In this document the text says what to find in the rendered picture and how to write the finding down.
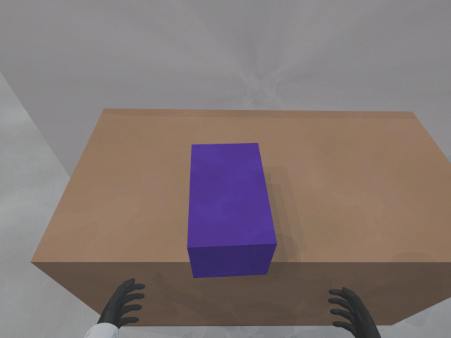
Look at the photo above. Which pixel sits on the robot left forearm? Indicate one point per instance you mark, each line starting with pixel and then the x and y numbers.
pixel 103 330

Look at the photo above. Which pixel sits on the pedestal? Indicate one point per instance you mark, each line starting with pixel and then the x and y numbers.
pixel 359 199

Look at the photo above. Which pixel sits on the carton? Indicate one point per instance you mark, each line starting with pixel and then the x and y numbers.
pixel 230 226

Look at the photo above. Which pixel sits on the right robot hand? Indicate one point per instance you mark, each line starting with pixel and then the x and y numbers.
pixel 362 324

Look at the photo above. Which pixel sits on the left robot hand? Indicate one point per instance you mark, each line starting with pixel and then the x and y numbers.
pixel 115 308

